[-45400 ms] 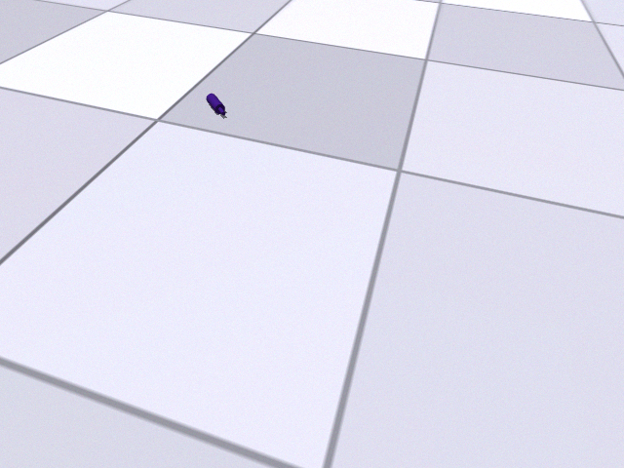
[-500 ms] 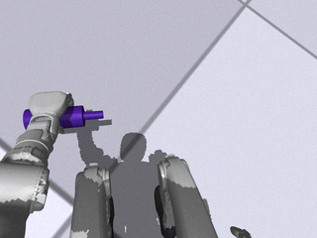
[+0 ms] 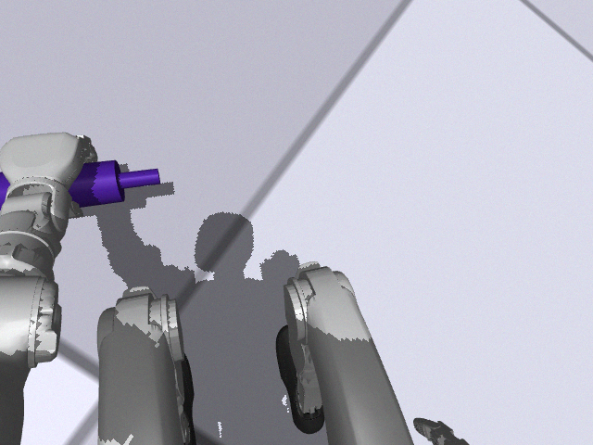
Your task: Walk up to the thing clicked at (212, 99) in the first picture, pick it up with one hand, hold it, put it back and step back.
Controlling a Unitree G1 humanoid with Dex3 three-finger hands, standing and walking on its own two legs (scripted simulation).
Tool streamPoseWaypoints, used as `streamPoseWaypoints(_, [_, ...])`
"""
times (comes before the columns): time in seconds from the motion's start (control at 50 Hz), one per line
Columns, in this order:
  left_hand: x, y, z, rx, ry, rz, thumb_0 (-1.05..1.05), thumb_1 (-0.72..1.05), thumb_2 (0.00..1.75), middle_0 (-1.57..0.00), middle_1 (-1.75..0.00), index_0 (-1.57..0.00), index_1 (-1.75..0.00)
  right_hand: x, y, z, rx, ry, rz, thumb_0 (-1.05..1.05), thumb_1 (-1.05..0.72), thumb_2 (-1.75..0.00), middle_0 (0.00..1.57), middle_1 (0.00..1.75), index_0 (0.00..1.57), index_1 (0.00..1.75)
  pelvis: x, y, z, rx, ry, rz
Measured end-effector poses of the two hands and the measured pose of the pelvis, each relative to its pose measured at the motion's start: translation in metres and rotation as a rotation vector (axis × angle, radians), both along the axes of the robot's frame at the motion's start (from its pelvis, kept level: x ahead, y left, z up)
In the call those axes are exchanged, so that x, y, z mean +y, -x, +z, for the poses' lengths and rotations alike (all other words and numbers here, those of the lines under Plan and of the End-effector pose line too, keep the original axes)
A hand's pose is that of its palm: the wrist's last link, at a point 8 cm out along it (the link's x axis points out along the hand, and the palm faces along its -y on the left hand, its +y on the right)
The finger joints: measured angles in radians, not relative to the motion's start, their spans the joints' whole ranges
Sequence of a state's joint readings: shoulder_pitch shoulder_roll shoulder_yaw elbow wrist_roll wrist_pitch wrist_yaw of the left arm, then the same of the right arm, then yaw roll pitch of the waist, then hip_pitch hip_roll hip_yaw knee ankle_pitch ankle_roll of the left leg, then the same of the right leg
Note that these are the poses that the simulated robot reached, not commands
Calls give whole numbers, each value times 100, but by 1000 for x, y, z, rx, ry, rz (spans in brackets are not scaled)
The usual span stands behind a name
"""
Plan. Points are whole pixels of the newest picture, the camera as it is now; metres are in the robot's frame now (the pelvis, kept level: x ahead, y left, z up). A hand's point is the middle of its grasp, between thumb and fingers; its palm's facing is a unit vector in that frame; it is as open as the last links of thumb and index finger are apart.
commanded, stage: crouch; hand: left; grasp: from above
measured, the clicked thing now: (86, 185) +0.48 +0.23 -0.22
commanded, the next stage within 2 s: lower in 0.34 s
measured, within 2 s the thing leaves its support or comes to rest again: neither
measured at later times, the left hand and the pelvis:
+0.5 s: hand (72, 186) +0.48 +0.25 -0.22, palm faces -0.45 -0.07 -0.89, open 9.1 cm; pelvis -0.01 +0.00 -0.04, yaw -2 degrees
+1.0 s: hand (87, 194) +0.49 +0.24 -0.28, palm faces -0.46 -0.07 -0.89, open 9.0 cm; pelvis -0.01 +0.00 -0.07, yaw -4 degrees
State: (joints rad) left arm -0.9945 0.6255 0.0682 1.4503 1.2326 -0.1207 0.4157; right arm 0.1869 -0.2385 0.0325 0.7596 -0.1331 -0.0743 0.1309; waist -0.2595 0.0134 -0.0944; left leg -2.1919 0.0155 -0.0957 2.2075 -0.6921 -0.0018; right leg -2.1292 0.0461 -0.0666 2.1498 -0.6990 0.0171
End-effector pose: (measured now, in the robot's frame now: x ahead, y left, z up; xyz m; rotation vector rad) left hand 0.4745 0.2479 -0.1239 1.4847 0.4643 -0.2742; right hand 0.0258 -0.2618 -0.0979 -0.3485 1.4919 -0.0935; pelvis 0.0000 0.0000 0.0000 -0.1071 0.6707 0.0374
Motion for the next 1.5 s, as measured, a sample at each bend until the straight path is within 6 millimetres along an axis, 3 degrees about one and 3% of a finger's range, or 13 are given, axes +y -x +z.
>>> streamPoseWaypoints(0.32, [-1,-7,-33,-6,-16,12,-1,12,37,-83,-32,-84,-32,-2,24,-18,25,18,9,0,-91,-90,21,30,20,30,-1,7,-32,-28,12,-10])
streamPoseWaypoints(0.54, [1,-15,-46,8,-26,23,-1,12,37,-84,-31,-84,-31,-3,27,-31,35,12,25,0,-91,-90,21,30,20,30,-2,7,-46,-45,18,-21])
streamPoseWaypoints(0.76, [0,-15,-80,26,-2,10,-1,13,34,-85,-29,-85,-30,0,27,-41,40,21,48,0,-91,-89,21,30,20,30,0,7,-63,-74,34,-33])
streamPoseWaypoints(1.14, [-5,-23,-112,13,-14,34,-1,16,29,-87,-24,-87,-25,6,29,-46,54,3,83,0,-90,-89,21,30,20,30,2,5,-76,-86,58,-48])
streamPoseWaypoints(1.5, [-9,-24,-137,5,8,9,-1,19,23,-88,-24,-88,-24,13,40,-32,79,-3,128,0,-90,-89,21,30,20,30,5,6,-79,-117,89,-59])
